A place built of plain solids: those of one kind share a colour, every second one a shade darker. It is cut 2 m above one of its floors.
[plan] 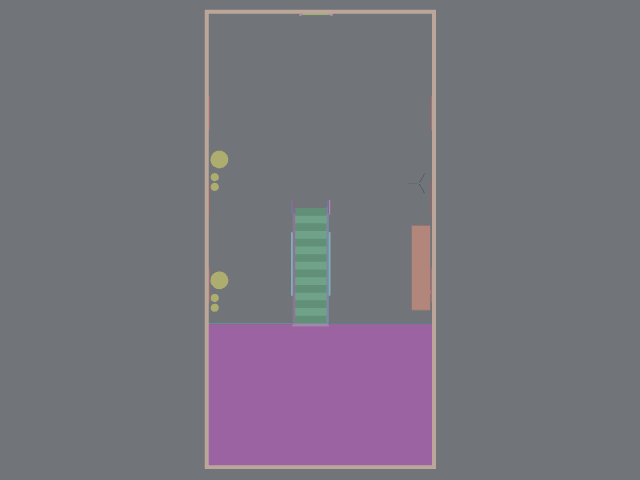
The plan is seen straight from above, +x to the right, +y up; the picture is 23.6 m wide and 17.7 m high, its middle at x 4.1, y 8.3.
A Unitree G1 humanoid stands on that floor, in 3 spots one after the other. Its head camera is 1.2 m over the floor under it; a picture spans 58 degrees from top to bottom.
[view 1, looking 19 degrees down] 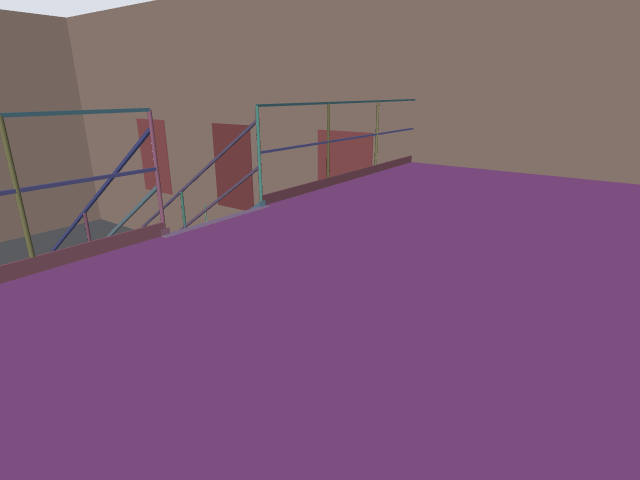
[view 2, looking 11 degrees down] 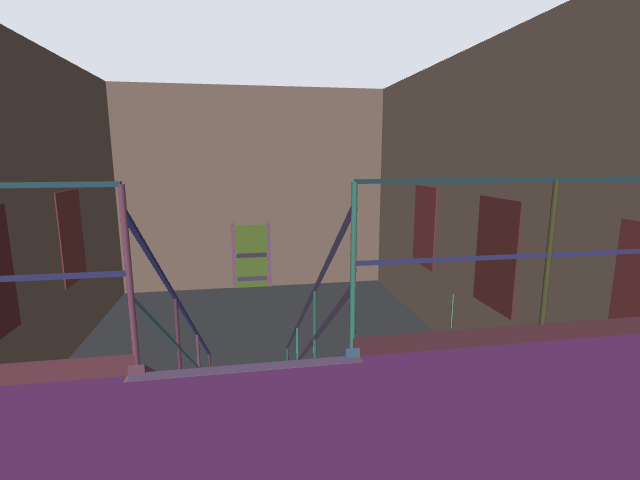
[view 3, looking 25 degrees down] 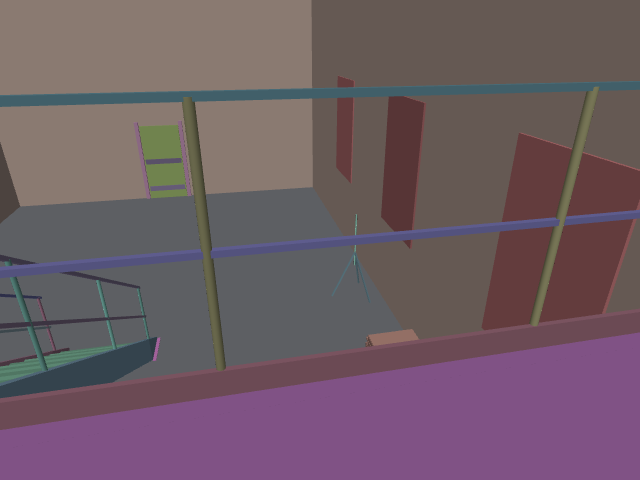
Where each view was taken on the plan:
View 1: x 1.00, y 1.96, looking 36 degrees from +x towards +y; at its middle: loft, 3.69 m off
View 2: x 3.76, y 2.82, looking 80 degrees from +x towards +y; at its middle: wall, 14.30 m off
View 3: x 5.76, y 3.94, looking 78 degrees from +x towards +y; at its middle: kneerail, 1.44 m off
